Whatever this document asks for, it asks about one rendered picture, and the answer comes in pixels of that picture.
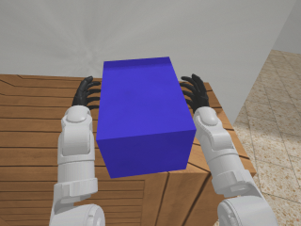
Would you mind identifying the robot left hand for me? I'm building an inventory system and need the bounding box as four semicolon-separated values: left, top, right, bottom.
71;76;101;110

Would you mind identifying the robot right hand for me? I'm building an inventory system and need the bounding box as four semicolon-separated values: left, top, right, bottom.
180;74;210;114

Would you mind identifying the right robot upper arm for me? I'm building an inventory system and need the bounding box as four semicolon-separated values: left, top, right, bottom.
217;194;277;226

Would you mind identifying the left robot upper arm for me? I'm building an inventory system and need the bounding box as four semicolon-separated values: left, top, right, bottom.
50;203;105;226

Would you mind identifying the pedestal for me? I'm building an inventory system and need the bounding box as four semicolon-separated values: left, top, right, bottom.
0;73;257;226

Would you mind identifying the right robot forearm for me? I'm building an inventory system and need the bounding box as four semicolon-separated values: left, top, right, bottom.
193;106;278;226

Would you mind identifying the carton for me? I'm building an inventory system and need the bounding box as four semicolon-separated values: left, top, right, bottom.
96;56;197;179

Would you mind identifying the left robot forearm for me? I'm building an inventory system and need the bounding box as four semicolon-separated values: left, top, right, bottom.
49;105;98;226

